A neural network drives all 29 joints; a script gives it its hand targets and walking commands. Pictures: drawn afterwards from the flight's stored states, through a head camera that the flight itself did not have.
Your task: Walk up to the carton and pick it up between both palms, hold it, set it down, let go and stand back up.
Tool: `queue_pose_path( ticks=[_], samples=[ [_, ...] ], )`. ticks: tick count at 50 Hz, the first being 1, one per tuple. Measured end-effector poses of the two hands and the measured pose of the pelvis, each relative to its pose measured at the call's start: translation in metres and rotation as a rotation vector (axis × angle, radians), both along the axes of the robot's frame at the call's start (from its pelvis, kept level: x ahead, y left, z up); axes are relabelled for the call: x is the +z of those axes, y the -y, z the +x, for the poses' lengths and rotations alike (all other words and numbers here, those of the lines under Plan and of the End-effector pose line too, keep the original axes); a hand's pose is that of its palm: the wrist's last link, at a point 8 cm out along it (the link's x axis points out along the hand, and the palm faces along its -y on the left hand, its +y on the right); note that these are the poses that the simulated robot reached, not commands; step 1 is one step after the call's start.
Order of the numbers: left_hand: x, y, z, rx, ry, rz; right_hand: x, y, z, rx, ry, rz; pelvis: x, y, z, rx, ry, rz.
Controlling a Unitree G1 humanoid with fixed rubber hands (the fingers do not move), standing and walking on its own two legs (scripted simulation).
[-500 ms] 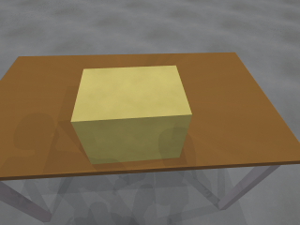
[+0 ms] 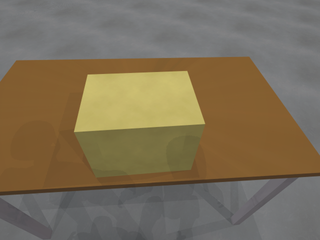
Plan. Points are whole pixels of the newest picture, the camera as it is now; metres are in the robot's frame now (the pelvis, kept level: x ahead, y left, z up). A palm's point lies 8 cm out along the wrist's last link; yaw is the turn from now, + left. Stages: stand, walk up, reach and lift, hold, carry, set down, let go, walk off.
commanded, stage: stand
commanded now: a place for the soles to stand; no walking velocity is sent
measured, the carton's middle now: (141, 124) +0.42 +0.04 +0.05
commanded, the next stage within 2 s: reach and lift in 0.14 s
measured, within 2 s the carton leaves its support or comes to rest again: neither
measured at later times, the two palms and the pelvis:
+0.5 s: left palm out of the picture +0.14 +0.27 -0.08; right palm out of the picture +0.13 -0.29 -0.08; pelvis -0.02 -0.01 -0.01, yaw +3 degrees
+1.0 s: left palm out of the picture +0.13 +0.28 -0.03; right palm out of the picture +0.12 -0.26 -0.03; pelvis -0.01 +0.01 +0.00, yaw +2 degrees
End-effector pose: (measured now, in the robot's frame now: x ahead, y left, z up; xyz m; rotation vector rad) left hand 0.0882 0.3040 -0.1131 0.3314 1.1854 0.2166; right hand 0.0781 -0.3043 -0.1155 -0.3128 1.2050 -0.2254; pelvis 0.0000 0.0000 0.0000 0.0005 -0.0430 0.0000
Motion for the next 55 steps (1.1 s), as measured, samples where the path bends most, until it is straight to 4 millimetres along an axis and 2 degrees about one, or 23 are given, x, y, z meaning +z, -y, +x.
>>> queue_pose_path(
  ticks=[8,13,17,20,26,36,45,55],
  samples=[
    [-0.002,0.000,-0.002,0.000,-0.028,0.004,0.000,0.000,0.004,0.014,0.027,-0.001,-0.002,0.001,-0.003,0.001,-0.010,0.006],
    [-0.005,0.009,0.029,0.031,-0.057,-0.005,-0.006,-0.005,0.030,0.081,0.116,0.041,-0.018,0.007,-0.021,0.054,-0.017,-0.004],
    [0.005,0.025,0.055,0.010,0.049,-0.046,0.010,-0.012,0.048,0.132,0.221,0.026,-0.021,0.011,-0.025,0.059,0.004,-0.006],
    [0.015,0.031,0.062,0.010,0.114,-0.056,0.023,-0.014,0.053,0.138,0.272,0.020,-0.019,0.011,-0.026,0.061,0.026,-0.007],
    [0.037,0.030,0.052,0.034,0.152,-0.042,0.038,-0.013,0.048,0.107,0.292,0.050,-0.012,0.007,-0.024,0.047,0.043,-0.006],
    [0.054,0.014,0.030,0.061,0.179,-0.032,0.050,-0.026,0.038,0.070,0.319,0.085,-0.005,-0.001,-0.023,0.031,0.034,0.001],
    [0.067,0.021,0.035,0.047,0.286,-0.073,0.070,-0.045,0.043,0.066,0.409,0.120,-0.001,-0.007,-0.018,0.027,0.007,0.000],
    [0.088,0.024,0.047,0.037,0.417,-0.084,0.091,-0.053,0.050,0.066,0.500,0.139,0.001,-0.013,-0.011,0.029,-0.002,-0.003]
  ],
)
